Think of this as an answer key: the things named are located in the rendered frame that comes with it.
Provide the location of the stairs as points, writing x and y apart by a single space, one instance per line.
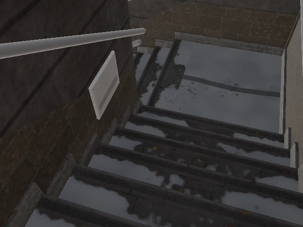
147 68
171 169

